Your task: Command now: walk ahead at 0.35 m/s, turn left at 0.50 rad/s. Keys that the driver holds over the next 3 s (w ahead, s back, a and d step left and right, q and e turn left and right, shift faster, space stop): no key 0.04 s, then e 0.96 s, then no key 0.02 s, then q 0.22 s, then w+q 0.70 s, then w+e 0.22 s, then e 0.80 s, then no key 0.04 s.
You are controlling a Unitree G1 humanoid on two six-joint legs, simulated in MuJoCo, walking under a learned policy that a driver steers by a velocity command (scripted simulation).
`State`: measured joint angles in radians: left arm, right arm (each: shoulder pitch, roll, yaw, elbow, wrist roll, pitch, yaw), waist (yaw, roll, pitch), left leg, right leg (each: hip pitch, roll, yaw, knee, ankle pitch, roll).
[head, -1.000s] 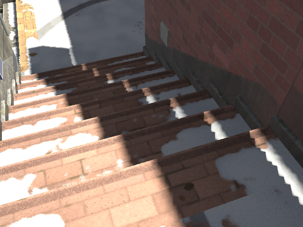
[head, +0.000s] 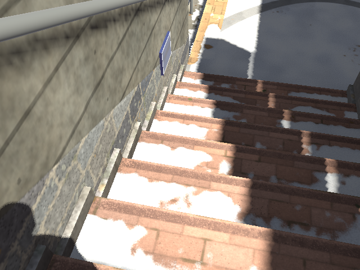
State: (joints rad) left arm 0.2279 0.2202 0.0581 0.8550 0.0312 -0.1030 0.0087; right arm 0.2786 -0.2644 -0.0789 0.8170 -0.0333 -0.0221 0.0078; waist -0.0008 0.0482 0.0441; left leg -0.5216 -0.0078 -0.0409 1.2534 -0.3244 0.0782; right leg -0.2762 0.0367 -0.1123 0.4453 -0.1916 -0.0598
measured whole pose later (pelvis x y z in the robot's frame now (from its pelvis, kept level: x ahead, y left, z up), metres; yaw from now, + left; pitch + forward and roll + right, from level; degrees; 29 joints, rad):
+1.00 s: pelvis +0.08 -0.01 +0.00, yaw -25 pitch +1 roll +1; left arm 0.29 0.29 0.07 0.66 0.01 0.05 0.00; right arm 0.18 -0.28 -0.06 0.72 -0.01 0.07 -0.01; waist 0.02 0.02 0.02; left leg -0.46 -0.03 -0.05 0.86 -0.37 -0.04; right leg -0.27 0.11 0.14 0.46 -0.20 -0.07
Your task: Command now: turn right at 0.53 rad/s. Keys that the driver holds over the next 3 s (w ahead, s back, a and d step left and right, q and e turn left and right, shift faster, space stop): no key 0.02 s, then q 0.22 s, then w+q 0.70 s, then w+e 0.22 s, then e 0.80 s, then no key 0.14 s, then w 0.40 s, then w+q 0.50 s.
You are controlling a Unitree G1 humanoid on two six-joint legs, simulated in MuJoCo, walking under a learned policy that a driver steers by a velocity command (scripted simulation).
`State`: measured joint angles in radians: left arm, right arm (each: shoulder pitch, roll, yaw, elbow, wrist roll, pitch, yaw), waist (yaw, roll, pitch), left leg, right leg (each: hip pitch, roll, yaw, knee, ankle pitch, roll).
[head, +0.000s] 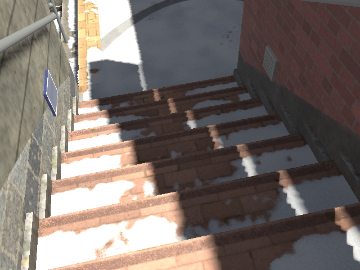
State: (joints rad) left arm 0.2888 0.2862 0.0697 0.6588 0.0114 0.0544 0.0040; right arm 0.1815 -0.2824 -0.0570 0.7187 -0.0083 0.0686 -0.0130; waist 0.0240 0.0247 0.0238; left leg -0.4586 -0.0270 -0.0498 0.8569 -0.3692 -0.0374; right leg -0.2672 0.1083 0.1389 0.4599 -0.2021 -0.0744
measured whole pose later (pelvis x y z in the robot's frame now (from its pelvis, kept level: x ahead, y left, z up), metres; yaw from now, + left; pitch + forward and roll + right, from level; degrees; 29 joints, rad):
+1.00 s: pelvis +0.20 +0.11 -0.01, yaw +24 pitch +0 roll +0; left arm 0.26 0.29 0.04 0.76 0.05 -0.02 -0.01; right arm 0.36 -0.28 -0.05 0.75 -0.01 0.01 0.01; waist 0.00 -0.02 0.03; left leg -0.24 -0.11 -0.03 0.58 -0.33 0.10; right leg -0.49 -0.05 0.03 1.08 -0.43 0.03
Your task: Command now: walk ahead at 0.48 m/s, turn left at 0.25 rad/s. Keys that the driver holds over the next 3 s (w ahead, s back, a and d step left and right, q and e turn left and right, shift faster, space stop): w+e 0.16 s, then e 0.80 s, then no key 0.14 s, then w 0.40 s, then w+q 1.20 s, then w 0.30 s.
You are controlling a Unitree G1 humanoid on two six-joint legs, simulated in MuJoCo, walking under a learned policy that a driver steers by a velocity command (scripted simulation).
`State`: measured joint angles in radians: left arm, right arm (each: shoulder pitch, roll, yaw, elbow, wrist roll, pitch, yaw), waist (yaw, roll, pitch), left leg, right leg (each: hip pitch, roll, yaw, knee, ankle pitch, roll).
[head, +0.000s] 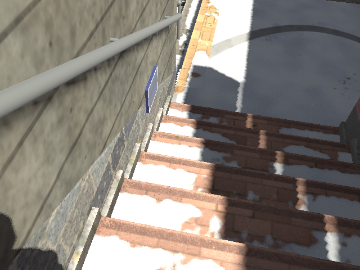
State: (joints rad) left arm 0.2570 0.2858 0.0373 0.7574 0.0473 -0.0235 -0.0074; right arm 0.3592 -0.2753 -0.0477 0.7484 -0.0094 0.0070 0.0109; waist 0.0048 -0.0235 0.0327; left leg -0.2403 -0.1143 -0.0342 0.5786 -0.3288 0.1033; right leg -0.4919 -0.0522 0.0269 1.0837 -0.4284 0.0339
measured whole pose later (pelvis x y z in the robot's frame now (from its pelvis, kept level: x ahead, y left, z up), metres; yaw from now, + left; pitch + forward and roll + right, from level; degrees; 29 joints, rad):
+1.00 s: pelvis +0.31 -0.01 -0.16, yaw -28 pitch +0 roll -1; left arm 0.22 0.32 0.08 0.70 0.02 0.07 0.05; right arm 0.20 -0.24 -0.03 0.74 0.01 0.00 -0.03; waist 0.01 -0.04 0.02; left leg -0.31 -0.04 -0.03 0.71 -0.42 0.05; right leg -0.43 0.21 0.23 0.94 -0.57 -0.04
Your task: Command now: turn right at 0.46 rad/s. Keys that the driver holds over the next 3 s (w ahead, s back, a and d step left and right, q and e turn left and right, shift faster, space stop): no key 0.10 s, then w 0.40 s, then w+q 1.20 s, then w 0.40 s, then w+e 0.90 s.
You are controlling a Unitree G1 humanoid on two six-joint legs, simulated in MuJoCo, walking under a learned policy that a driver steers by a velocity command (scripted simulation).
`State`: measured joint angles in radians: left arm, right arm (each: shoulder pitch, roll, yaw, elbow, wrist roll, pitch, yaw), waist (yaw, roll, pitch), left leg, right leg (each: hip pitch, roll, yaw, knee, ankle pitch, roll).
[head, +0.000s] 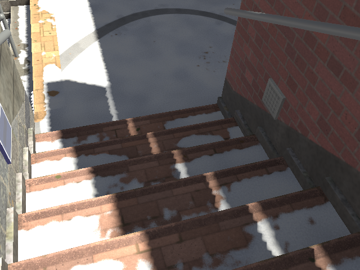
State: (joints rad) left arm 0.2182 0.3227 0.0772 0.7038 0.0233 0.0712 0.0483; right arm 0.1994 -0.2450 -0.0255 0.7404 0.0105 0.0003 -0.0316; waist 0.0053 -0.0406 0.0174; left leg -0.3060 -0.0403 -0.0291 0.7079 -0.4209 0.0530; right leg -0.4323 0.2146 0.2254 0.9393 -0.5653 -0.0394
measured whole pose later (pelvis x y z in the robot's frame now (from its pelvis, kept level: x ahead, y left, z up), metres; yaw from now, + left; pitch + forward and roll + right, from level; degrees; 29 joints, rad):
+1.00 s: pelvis +0.25 -0.07 -0.13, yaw +5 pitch -1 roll -2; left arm 0.55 0.19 -0.01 1.10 0.04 -0.05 0.07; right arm 0.06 -0.22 -0.02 0.90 -0.03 -0.01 0.05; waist 0.08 0.02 0.07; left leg -0.31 -0.07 0.11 0.43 0.04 0.17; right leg -0.16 0.09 -0.26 1.45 -0.74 -0.07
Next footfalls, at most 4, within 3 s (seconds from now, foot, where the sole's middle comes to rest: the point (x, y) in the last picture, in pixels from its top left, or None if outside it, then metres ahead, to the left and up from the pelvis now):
0.46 right None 0.03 -0.09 -0.76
0.98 left None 0.36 -0.03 -0.91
1.54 right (210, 242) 0.74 -0.17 -1.06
2.26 left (126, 213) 0.95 0.25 -1.21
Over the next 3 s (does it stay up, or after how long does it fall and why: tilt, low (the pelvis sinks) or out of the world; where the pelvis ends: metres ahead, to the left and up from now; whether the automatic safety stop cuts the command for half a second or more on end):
stays up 1.19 0.21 -0.62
